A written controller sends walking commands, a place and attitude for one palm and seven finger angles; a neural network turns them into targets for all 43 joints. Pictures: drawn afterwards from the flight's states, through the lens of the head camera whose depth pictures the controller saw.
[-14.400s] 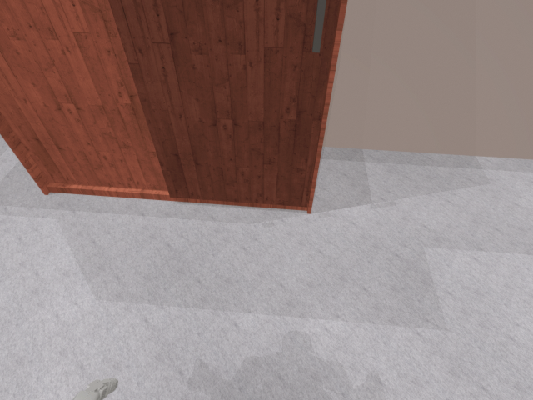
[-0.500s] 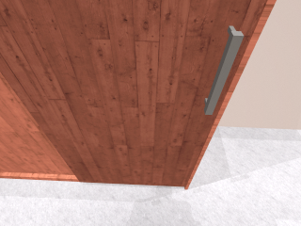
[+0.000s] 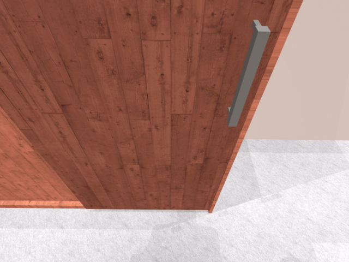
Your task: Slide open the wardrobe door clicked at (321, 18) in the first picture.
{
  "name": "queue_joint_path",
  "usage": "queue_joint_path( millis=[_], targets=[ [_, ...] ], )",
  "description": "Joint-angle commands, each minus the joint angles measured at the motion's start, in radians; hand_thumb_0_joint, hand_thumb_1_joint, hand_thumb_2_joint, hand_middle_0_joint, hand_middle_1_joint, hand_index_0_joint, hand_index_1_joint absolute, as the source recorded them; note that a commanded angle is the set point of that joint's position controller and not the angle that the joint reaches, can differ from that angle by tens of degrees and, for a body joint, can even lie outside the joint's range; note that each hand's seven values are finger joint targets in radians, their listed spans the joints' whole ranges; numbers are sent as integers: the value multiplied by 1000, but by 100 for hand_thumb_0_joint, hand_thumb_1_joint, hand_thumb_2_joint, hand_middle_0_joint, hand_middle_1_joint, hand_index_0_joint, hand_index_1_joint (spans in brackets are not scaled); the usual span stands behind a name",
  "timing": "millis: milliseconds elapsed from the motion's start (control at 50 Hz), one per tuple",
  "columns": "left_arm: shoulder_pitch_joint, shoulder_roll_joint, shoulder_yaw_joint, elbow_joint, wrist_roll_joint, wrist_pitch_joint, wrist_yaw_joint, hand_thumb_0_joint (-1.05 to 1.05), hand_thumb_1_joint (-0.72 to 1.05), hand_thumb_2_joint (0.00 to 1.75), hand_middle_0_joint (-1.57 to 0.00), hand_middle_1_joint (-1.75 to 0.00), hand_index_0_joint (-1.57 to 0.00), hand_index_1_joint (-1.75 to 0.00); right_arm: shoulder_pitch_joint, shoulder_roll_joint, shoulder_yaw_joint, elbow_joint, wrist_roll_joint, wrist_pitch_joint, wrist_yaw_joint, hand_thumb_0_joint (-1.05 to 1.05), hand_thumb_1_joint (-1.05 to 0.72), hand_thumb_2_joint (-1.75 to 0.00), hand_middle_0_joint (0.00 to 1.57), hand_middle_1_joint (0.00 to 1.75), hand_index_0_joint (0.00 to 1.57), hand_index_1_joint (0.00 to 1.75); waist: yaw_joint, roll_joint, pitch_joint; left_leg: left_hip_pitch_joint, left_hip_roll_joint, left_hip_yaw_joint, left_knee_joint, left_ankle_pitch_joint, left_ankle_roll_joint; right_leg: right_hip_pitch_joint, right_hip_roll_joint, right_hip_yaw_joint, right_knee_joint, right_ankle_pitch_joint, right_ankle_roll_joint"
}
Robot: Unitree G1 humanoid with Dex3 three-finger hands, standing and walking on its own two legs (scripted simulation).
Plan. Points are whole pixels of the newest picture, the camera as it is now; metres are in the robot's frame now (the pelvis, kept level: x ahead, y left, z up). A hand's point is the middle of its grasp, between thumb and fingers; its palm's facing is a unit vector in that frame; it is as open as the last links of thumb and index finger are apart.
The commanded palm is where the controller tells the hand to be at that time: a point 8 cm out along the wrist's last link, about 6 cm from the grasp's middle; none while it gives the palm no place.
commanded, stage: look again from close up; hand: right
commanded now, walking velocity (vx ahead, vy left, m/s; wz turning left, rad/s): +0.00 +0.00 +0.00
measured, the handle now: (242, 80) +0.47 -0.12 +0.18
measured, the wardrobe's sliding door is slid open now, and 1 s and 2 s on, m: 0.00 0.00 0.00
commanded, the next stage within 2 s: raise the hand with hooked fingers in 0.68 s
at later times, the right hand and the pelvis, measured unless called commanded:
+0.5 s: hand out of the picture +0.01 -0.21 -0.17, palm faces +0.00 +0.98 -0.21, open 7.3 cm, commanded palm none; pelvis +0.00 -0.03 +0.00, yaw +0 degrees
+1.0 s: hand (284, 226) +0.21 -0.21 +0.03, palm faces +0.20 +0.98 -0.09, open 7.6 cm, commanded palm +0.11 -0.26 -0.03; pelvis -0.02 -0.01 -0.01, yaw -2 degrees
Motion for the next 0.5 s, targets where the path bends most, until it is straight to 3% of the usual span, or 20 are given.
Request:
queue_joint_path(
  millis=[0,60,160,320,480],
  targets=[
    [79,72,-2,-36,0,-28,2,0,90,90,-20,-30,-20,-30,31,-122,-18,-58,4,-5,-8,0,-90,-90,20,30,20,30,0,-78,-29,-18,99,-81,-29,208,29,42,-72,83,-101,325,-46],
    [59,78,-4,-50,0,-22,3,0,90,90,-20,-30,-20,-30,33,-119,-13,-54,3,8,-2,0,-90,-90,20,30,20,30,-10,4,65,-55,93,-85,-64,85,21,-23,-63,101,-157,167,-54],
    [56,101,-6,-51,3,-22,-1,0,90,90,-20,-30,-20,-30,14,-139,-12,-65,3,17,4,0,-90,-90,20,30,20,30,-12,0,86,-58,93,-79,-72,29,12,-39,-58,117,-213,72,-58],
    [50,121,-7,-45,3,-27,-3,0,90,90,-20,-30,-20,-30,-9,-164,-16,-76,3,22,9,0,-90,-90,20,30,20,30,-20,-7,30,-16,105,-70,-65,60,6,-19,-59,125,-239,91,-63],
    [58,111,-7,-21,-1,-28,-1,0,90,90,-20,-30,-20,-30,-5,-170,-14,-61,4,16,7,0,-90,-90,20,30,20,30,-17,31,-11,-2,124,-80,-78,152,3,48,-52,89,-193,233,-58]
  ],
)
